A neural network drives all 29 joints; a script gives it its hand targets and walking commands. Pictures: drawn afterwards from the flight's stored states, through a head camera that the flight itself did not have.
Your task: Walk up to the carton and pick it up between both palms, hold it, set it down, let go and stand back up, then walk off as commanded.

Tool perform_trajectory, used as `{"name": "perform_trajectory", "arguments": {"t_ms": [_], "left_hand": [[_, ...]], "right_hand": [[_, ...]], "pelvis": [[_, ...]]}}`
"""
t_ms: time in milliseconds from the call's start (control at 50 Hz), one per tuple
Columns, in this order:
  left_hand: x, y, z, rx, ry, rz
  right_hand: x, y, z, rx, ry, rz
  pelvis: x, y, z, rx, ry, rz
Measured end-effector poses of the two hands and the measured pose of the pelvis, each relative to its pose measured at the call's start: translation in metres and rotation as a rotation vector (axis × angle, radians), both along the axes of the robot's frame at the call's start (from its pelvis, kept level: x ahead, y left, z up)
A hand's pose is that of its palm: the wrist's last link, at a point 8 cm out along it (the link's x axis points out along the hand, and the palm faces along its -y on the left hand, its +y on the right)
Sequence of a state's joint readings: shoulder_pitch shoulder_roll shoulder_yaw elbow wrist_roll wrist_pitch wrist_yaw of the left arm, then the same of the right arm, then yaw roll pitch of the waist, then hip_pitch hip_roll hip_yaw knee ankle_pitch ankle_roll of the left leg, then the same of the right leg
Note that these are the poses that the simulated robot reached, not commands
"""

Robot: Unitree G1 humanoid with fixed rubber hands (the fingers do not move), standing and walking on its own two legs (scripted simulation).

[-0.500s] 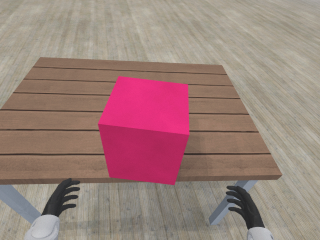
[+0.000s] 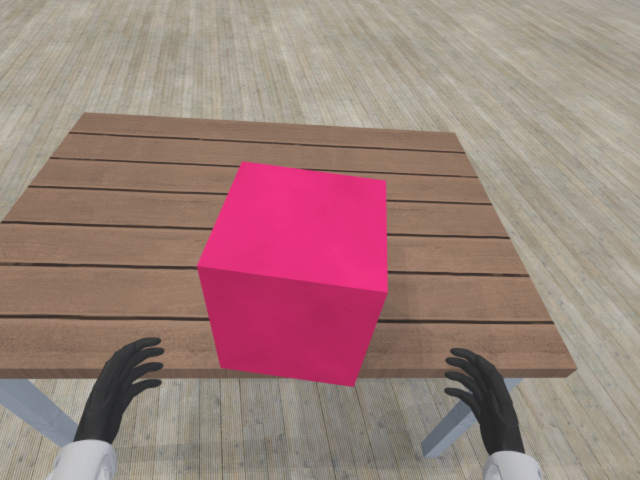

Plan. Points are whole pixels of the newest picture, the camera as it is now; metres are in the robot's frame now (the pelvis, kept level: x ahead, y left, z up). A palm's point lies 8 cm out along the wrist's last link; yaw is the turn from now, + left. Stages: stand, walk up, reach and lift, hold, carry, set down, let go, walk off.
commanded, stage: reach and lift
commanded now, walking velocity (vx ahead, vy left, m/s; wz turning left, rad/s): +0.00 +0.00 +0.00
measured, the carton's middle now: (299, 278) +0.40 +0.02 +0.01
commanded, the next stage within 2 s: none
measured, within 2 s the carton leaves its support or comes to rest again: neither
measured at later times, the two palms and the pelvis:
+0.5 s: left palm (127, 349) +0.25 +0.22 +0.06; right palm (491, 390) +0.21 -0.20 +0.06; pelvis +0.00 +0.00 +0.00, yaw +0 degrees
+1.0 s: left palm (130, 278) +0.31 +0.22 +0.11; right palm (478, 306) +0.29 -0.18 +0.11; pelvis +0.01 +0.00 +0.00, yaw +0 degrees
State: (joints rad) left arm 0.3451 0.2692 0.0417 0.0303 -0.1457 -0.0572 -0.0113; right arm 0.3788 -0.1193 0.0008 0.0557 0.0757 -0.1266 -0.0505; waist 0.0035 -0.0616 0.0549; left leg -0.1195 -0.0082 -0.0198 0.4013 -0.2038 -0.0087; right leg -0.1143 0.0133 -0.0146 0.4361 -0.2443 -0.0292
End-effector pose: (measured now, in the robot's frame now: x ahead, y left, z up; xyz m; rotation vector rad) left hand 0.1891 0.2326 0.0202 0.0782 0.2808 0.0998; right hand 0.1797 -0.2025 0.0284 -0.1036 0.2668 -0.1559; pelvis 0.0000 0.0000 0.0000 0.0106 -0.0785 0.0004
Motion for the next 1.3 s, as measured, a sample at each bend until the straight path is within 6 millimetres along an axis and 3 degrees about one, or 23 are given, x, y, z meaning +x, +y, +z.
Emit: {"name": "perform_trajectory", "arguments": {"t_ms": [200,360,500,660,800,980,1300], "left_hand": [[-0.001,-0.002,-0.001,-0.052,0.030,0.005],[0.030,-0.007,0.025,-0.057,-0.014,-0.002],[0.061,-0.016,0.041,-0.056,-0.010,-0.028],[0.075,-0.023,0.051,-0.054,0.014,-0.049],[0.087,-0.020,0.066,-0.049,0.000,-0.040],[0.117,-0.014,0.090,-0.040,-0.008,-0.036],[0.160,-0.015,0.123,-0.023,-0.010,-0.045]], "right_hand": [[0.003,0.002,0.011,0.008,-0.010,0.005],[0.013,0.006,0.019,0.014,0.026,0.017],[0.034,0.007,0.028,0.029,0.012,0.012],[0.058,0.008,0.041,0.062,-0.030,-0.009],[0.076,0.014,0.055,0.082,-0.058,-0.005],[0.106,0.021,0.083,0.079,-0.107,0.027],[0.148,0.021,0.100,0.081,-0.093,0.042]], "pelvis": [[-0.001,0.000,0.000,0.000,-0.002,0.000],[0.001,-0.001,0.000,0.001,0.002,0.000],[0.005,-0.003,0.000,0.004,0.011,0.000],[0.009,-0.005,0.001,0.006,0.020,0.000],[0.008,-0.005,0.001,0.006,0.019,0.000],[0.007,-0.005,0.001,0.006,0.018,0.000],[0.007,-0.005,0.001,0.006,0.018,0.000]]}}
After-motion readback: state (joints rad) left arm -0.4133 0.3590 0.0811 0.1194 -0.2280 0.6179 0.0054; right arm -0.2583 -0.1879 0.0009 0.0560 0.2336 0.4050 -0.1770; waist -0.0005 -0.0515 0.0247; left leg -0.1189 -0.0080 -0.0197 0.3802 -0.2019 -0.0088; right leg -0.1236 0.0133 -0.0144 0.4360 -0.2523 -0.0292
